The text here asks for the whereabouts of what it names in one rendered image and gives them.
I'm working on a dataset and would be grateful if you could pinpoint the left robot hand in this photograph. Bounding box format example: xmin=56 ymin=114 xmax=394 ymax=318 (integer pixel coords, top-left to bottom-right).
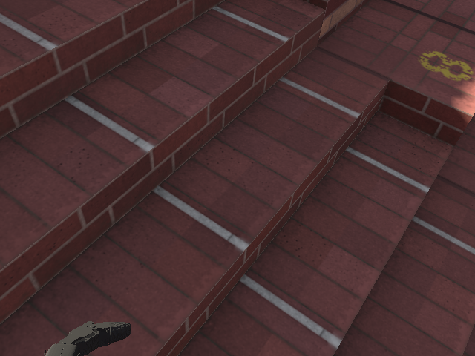
xmin=44 ymin=321 xmax=131 ymax=356

